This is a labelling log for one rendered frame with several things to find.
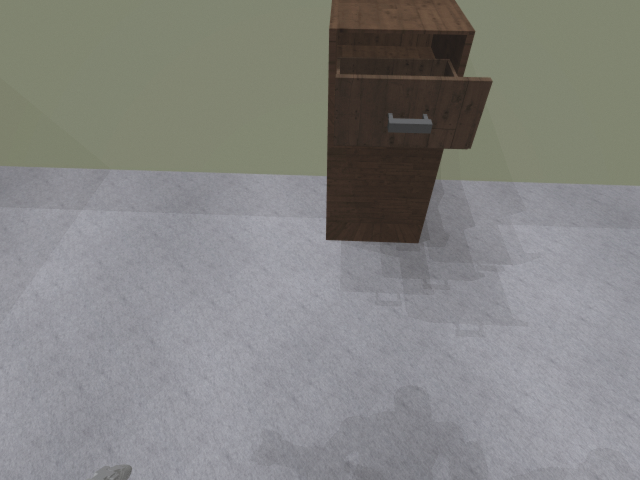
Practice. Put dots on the cabinet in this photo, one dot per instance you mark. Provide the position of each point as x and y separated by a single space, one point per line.
382 194

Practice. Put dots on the handle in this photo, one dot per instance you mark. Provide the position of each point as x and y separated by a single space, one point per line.
400 125

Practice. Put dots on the drawer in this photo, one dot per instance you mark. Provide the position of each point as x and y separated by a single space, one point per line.
368 88

